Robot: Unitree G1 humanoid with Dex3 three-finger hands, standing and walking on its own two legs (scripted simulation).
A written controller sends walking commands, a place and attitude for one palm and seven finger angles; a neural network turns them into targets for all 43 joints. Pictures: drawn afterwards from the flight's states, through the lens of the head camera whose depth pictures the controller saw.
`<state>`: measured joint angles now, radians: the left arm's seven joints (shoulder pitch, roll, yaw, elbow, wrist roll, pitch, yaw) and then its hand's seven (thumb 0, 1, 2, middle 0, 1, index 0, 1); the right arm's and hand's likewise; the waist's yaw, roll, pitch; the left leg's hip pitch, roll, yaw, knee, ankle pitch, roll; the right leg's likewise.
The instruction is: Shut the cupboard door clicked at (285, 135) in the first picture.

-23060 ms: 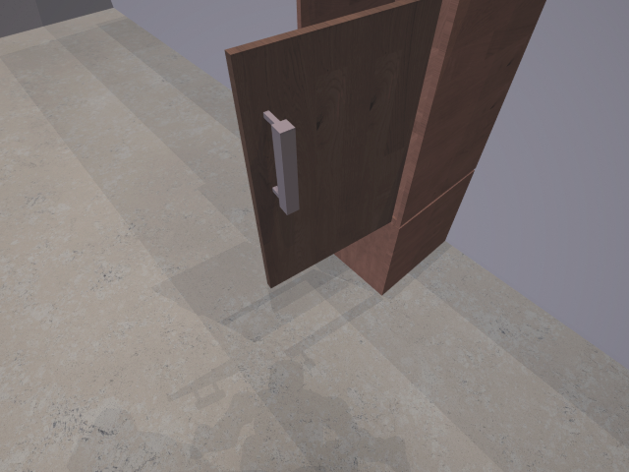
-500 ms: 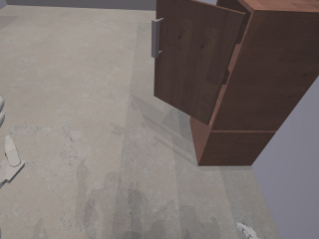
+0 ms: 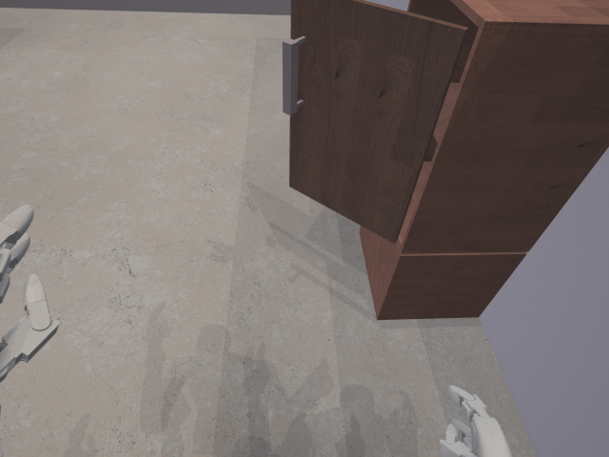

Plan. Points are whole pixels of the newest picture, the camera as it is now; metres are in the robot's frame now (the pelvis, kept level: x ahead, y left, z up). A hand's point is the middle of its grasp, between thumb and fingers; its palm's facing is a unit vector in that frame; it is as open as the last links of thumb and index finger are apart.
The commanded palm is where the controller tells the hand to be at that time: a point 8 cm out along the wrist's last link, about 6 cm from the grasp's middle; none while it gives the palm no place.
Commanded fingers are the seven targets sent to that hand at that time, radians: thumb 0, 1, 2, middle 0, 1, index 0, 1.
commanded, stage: let the arm hang, fingers relaxed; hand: left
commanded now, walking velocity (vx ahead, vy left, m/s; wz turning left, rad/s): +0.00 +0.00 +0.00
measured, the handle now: (295, 76) +0.95 +0.08 +0.06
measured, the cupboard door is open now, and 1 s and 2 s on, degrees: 50 50 50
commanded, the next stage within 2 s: look to check the result in 1.08 s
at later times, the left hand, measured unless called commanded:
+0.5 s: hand out of the picture -0.08 +0.20 -0.17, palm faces +0.03 -0.98 -0.19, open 7.1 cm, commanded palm none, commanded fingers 0.00 0.90 0.90 -0.20 -0.30 -0.20 -0.30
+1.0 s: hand out of the picture -0.04 +0.18 -0.17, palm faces +0.02 -0.99 -0.14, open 7.3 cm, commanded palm none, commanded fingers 0.00 0.90 0.90 -0.20 -0.30 -0.20 -0.30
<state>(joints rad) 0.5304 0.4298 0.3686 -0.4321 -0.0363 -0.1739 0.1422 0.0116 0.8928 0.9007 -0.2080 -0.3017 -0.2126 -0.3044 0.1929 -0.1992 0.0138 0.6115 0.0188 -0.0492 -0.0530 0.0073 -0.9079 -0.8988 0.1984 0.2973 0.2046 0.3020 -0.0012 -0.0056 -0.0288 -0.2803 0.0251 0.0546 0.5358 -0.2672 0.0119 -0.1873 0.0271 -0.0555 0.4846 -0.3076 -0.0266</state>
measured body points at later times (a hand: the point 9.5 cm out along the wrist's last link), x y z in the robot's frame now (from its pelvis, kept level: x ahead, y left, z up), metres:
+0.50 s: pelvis -0.03 +0.02 +0.01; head +0.00 +0.03 +0.46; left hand -0.08 +0.25 -0.16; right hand -0.06 -0.22 -0.14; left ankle +0.01 +0.11 -0.74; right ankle -0.04 -0.10 -0.74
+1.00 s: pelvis -0.03 +0.03 +0.01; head -0.03 +0.04 +0.46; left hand -0.04 +0.23 -0.16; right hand -0.05 -0.18 -0.15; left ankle +0.01 +0.11 -0.74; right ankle -0.04 -0.10 -0.74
